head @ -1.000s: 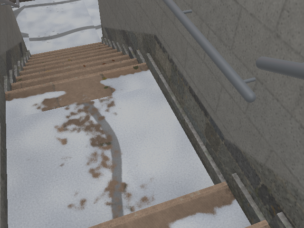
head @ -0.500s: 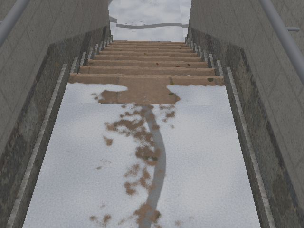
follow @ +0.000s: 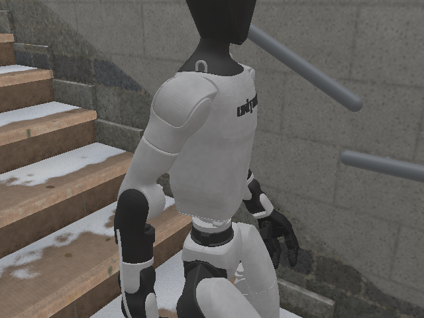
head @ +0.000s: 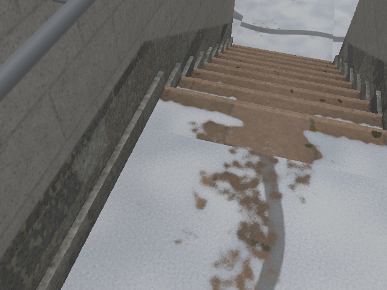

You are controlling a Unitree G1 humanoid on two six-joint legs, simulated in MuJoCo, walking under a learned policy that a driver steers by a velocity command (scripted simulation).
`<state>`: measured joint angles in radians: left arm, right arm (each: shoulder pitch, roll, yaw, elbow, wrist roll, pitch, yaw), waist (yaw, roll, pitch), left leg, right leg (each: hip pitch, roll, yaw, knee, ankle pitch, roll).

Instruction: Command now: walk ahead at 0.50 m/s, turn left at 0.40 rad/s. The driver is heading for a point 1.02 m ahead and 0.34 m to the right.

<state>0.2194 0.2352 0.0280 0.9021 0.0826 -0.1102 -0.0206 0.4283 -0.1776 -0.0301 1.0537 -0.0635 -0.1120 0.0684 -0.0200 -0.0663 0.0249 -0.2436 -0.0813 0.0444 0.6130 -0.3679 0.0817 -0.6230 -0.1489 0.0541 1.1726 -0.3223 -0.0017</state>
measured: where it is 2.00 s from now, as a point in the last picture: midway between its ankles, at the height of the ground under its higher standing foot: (247, 185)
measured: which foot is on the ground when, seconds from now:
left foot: down 0.00-0.24, up 0.26-0.64, down 0.66-1.00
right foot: up 0.00-0.20, down 0.22-0.68, up 0.70-1.00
